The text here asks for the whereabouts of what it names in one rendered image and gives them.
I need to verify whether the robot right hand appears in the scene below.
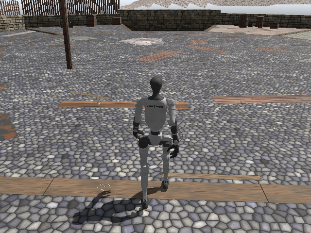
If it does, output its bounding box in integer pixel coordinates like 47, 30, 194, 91
167, 144, 179, 158

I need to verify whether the right robot forearm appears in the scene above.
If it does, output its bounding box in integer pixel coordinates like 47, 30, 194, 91
171, 119, 179, 145

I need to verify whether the robot left hand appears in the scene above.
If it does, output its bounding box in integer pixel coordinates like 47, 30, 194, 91
133, 130, 144, 139

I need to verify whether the robot right upper arm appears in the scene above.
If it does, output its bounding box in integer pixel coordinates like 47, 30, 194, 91
166, 98, 176, 126

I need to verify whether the left robot forearm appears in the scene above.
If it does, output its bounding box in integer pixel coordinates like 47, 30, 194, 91
133, 117, 140, 132

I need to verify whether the robot left upper arm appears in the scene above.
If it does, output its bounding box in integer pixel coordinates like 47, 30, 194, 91
134, 98, 146, 123

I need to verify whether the robot left thigh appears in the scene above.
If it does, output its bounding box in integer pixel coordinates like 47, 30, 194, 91
138, 136, 149, 176

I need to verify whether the robot left foot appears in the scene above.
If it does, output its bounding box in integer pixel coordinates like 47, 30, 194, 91
141, 196, 149, 209

